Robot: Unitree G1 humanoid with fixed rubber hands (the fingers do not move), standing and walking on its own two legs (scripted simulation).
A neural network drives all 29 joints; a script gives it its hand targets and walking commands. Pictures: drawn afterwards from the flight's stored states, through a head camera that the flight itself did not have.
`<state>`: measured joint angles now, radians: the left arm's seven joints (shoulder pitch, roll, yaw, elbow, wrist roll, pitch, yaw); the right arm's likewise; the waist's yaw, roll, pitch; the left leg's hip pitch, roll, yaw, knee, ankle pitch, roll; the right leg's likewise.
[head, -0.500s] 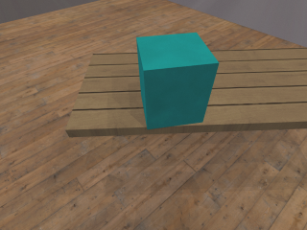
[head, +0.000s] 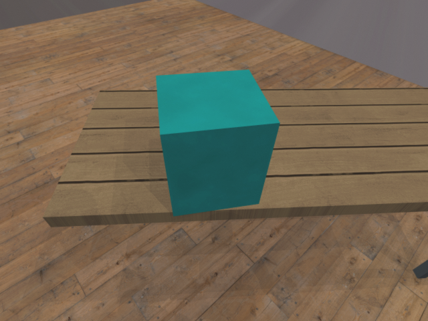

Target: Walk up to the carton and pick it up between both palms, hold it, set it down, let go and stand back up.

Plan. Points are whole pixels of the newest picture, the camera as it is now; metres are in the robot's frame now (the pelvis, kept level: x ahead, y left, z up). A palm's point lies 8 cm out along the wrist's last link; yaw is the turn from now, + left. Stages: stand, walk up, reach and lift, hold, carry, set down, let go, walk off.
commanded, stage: walk up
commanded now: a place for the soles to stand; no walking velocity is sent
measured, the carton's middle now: (210, 143) +0.50 +0.00 +0.07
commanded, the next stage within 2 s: none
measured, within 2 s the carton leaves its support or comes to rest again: neither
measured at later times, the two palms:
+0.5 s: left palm out of the picture +0.14 +0.29 -0.10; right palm out of the picture +0.07 -0.35 -0.09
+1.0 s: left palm out of the picture +0.14 +0.30 -0.09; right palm out of the picture +0.07 -0.33 -0.09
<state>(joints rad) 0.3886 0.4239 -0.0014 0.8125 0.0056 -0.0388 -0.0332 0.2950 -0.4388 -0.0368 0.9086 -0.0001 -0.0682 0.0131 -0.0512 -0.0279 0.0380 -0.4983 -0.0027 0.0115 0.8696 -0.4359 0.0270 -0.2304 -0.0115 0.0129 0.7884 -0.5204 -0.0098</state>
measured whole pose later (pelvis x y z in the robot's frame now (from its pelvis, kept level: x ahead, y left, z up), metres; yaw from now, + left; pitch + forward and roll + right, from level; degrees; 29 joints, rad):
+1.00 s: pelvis +0.04 +0.00 +0.01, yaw +0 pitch -5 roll +0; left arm 0.24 0.41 0.00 0.82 0.01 0.01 -0.03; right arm 0.29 -0.41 -0.03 0.93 0.00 -0.05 -0.01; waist -0.05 -0.02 0.06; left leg -0.35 0.01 0.01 0.74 -0.32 0.02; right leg -0.35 0.01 0.00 0.74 -0.35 -0.03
